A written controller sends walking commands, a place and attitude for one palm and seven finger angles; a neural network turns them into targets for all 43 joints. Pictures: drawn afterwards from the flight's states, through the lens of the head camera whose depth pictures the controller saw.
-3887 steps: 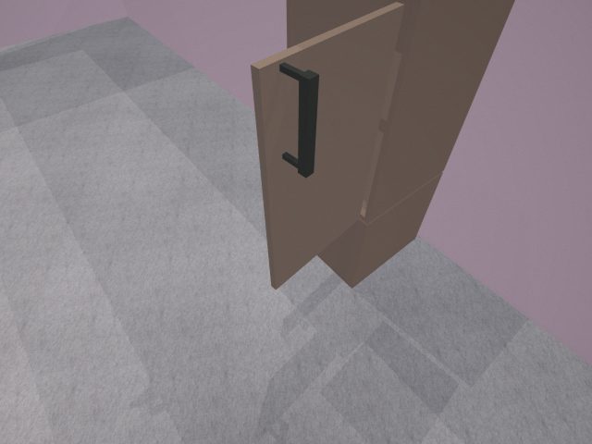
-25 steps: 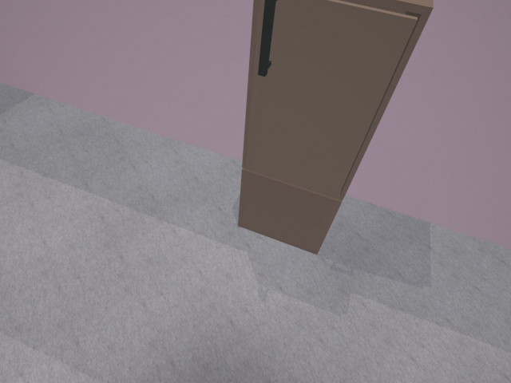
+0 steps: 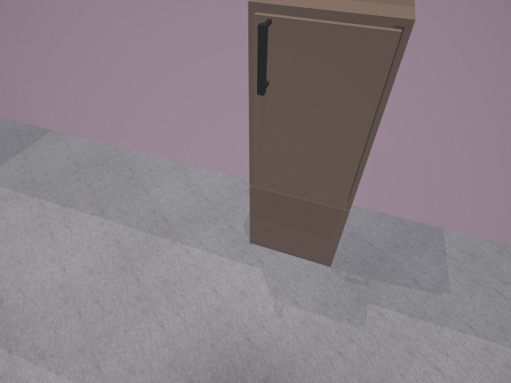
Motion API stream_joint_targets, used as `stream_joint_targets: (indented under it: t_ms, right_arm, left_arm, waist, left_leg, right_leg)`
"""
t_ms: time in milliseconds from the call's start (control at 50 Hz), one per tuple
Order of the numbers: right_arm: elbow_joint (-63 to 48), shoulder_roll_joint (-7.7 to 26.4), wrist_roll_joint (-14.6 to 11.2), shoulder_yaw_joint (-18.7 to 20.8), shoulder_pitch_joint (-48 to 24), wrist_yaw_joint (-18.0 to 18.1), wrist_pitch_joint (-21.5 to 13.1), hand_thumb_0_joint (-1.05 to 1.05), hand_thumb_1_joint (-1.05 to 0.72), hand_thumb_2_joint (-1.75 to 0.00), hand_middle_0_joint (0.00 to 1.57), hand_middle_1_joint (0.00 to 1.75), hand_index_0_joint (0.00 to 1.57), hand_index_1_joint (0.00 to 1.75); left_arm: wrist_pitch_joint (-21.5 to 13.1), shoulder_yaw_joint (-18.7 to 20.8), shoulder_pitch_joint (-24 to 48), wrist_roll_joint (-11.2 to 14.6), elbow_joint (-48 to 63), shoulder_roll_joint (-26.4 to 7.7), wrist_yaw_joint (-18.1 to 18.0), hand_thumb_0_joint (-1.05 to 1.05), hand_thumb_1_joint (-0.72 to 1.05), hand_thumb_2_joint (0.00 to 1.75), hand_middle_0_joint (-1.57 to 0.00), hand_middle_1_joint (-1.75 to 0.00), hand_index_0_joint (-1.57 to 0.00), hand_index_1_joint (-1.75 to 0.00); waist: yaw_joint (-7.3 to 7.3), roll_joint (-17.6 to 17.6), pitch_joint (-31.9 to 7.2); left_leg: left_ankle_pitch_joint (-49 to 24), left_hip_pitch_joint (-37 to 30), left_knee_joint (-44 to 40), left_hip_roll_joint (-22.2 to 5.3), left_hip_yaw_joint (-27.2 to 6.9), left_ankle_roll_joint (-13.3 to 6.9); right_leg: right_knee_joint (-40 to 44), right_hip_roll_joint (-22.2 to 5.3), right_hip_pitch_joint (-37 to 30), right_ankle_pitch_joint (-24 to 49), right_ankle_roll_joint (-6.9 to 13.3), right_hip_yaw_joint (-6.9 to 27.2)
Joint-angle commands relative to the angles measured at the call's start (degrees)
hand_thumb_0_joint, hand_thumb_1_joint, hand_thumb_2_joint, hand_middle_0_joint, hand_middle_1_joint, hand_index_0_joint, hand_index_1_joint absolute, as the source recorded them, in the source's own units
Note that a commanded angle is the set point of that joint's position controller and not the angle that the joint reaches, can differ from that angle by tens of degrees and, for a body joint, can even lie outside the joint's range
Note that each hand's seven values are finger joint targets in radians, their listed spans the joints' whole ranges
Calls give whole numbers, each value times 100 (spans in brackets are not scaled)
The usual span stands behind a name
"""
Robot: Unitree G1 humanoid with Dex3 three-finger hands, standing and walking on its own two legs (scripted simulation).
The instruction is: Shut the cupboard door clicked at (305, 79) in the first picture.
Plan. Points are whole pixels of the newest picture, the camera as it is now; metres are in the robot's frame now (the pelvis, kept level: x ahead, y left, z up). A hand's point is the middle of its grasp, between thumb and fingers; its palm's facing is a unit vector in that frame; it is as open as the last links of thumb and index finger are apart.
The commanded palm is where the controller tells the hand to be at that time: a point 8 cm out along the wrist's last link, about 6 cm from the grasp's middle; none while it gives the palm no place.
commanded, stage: let the arm hang, fingers relaxed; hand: left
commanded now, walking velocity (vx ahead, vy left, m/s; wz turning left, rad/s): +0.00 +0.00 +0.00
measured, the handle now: (264, 58) +0.84 +0.03 +0.15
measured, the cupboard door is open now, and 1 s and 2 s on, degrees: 0 0 0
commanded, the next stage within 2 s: look to check the result in 0.22 s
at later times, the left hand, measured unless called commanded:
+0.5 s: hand out of the picture -0.04 +0.15 -0.17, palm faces +0.05 -0.98 -0.18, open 7.4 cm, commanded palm none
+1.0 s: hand out of the picture +0.01 +0.13 -0.18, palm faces +0.06 -0.98 -0.17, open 7.4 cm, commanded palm none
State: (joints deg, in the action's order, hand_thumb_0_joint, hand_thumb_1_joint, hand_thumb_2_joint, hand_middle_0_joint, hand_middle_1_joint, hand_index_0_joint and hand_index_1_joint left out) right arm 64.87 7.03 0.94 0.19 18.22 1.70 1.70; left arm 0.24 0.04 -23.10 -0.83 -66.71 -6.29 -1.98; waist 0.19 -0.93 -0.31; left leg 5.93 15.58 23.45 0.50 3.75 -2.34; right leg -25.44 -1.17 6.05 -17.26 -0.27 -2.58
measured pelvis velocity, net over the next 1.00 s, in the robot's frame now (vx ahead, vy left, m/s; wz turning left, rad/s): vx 0.04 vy -0.03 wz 0.01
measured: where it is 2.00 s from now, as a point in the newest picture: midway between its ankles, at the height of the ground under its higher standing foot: outside the picture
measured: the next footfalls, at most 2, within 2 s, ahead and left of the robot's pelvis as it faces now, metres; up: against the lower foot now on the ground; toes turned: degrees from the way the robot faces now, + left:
none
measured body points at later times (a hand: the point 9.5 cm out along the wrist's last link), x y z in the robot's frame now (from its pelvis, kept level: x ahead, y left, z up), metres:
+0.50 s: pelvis +0.01 -0.02 +0.00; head +0.02 -0.02 +0.45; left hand -0.04 +0.20 -0.16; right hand -0.01 -0.23 -0.16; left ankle +0.08 +0.09 -0.74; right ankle -0.04 -0.12 -0.74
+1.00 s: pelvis +0.04 -0.03 +0.00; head +0.05 -0.03 +0.45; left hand +0.00 +0.18 -0.16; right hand +0.05 -0.25 -0.16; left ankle +0.08 +0.09 -0.74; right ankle -0.04 -0.12 -0.74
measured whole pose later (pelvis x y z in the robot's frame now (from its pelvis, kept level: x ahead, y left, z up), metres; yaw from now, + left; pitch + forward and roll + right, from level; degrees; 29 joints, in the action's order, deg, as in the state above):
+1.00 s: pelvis +0.04 -0.03 +0.00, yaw +0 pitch -2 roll +0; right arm 65.1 8.7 0.8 -0.3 14.7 2.5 0.7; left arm -0.5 0.2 -19.0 -0.4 -66.2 -6.7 -2.2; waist 0.0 0.2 2.2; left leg 9.6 13.0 24.3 -1.1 2.3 0.2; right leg -21.1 0.8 0.8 -18.7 1.8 -3.5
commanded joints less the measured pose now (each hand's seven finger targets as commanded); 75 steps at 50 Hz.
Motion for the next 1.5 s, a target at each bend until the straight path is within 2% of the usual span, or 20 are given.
stream_joint_targets:
  t_ms: [0, 260, 320, 380, 420, 740, 820, 880, 960, 1100, 1260, 1340, 1440, 1480]
  right_arm:
    - [-125, 552, 3, 135, 377, 47, -54, 0, -90, -90, 20, 30, 20, 30]
    - [-148, 534, -6, 112, 394, 53, -96, 0, -90, -90, 20, 30, 20, 30]
    - [-133, 533, -13, 97, 387, 62, -100, 0, -90, -90, 20, 30, 20, 30]
    - [-114, 541, -17, 95, 360, 61, -103, 0, -90, -90, 20, 30, 20, 30]
    - [-104, 557, -16, 88, 338, 65, -106, 0, -90, -90, 20, 30, 20, 30]
    - [-77, 638, -37, 66, 81, 90, -146, 0, -90, -90, 20, 30, 20, 30]
    - [-70, 616, -24, 43, 42, 98, -155, 0, -90, -90, 20, 30, 20, 30]
    - [-72, 623, -25, 39, 33, 104, -161, 0, -90, -90, 20, 30, 20, 30]
    - [-88, 635, -29, 39, -2, 106, -152, 0, -90, -90, 20, 30, 20, 30]
    - [-95, 664, -27, 37, -6, 121, -162, 0, -90, -90, 20, 30, 20, 30]
    - [-80, 661, -36, 26, 9, 124, -151, 0, -90, -90, 20, 30, 20, 30]
    - [-76, 704, -46, 29, 38, 128, -161, 0, -90, -90, 20, 30, 20, 30]
    - [-65, 671, -44, 24, 52, 129, -160, 0, -90, -90, 20, 30, 20, 30]
    - [-49, 652, -33, 19, 79, 128, -150, 0, -90, -90, 20, 30, 20, 30]
  left_arm:
    - [-13, 123, -600, -16, 19, -530, -43, 0, 90, 90, -20, -30, -20, -30]
    - [-67, 150, -332, 17, 90, -588, -32, 0, 90, 90, -20, -30, -20, -30]
    - [-68, 139, -297, 27, 81, -594, -32, 0, 90, 90, -20, -30, -20, -30]
    - [-78, 137, -290, 31, 60, -613, -36, 0, 90, 90, -20, -30, -20, -30]
    - [-83, 131, -282, 34, 48, -600, -38, 0, 90, 90, -20, -30, -20, -30]
    - [-121, 126, -267, 28, 23, -640, -70, 0, 90, 90, -20, -30, -20, -30]
    - [-110, 120, -235, 36, 25, -609, -66, 0, 90, 90, -20, -30, -20, -30]
    - [-115, 130, -227, 32, 46, -626, -72, 0, 90, 90, -20, -30, -20, -30]
    - [-104, 128, -213, 34, 52, -628, -72, 0, 90, 90, -20, -30, -20, -30]
    - [-110, 139, -217, 37, 79, -655, -77, 0, 90, 90, -20, -30, -20, -30]
    - [-90, 136, -237, 42, 82, -671, -76, 0, 90, 90, -20, -30, -20, -30]
    - [-98, 148, -233, 40, 88, -709, -74, 0, 90, 90, -20, -30, -20, -30]
    - [-95, 147, -277, 40, 66, -678, -73, 0, 90, 90, -20, -30, -20, -30]
    - [-82, 132, -248, 44, 57, -645, -70, 0, 90, 90, -20, -30, -20, -30]
  waist:
    - [20, -63, 984]
    - [60, 102, 777]
    - [65, -10, 786]
    - [64, 128, 744]
    - [67, 68, 706]
    - [31, 155, 587]
    - [28, 69, 586]
    - [25, 151, 562]
    - [19, 138, 639]
    - [13, 164, 479]
    - [7, 123, 617]
    - [-4, 209, 503]
    - [-10, 172, 582]
    - [9, 119, 695]
  left_leg:
    - [1489, -67, -774, -540, -918, 23]
    - [637, -420, -427, -525, -775, 44]
    - [517, -431, -399, -531, -775, 41]
    - [326, -489, -327, -540, -744, 41]
    - [228, -550, -289, -543, -736, 40]
    - [-594, -720, -103, -612, -669, 8]
    - [-612, -727, -103, -596, -649, 25]
    - [-735, -718, -63, -610, -615, 21]
    - [-676, -727, -70, -610, -612, 28]
    - [-889, -807, 9, -613, -558, 26]
    - [-808, -813, -43, -633, -550, 24]
    - [-895, -850, -30, -638, -565, 16]
    - [-862, -853, -53, -636, -562, 8]
    - [-715, -789, -118, -628, -581, 21]
  right_leg:
    - [753, -298, 1124, -614, 277, 402]
    - [877, -403, 1014, -282, 325, 439]
    - [883, -401, 950, -170, 323, 450]
    - [907, -418, 869, -66, 321, 423]
    - [914, -420, 843, 8, 321, 437]
    - [939, -463, 467, 991, 262, 398]
    - [937, -479, 385, 1094, 259, 392]
    - [930, -497, 284, 1394, 245, 373]
    - [963, -496, 321, 1330, 240, 376]
    - [918, -503, 133, 1813, 217, 371]
    - [966, -484, 186, 1571, 225, 366]
    - [963, -461, 102, 1623, 227, 359]
    - [993, -470, 150, 1551, 232, 352]
    - [1013, -463, 196, 1291, 247, 368]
